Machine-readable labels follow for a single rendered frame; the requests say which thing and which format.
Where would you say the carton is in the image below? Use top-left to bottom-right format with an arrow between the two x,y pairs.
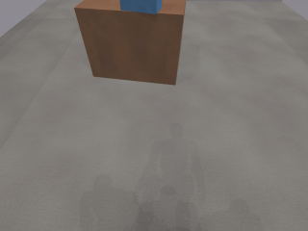
119,0 -> 162,14

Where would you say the pedestal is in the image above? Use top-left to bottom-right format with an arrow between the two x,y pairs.
74,0 -> 187,86

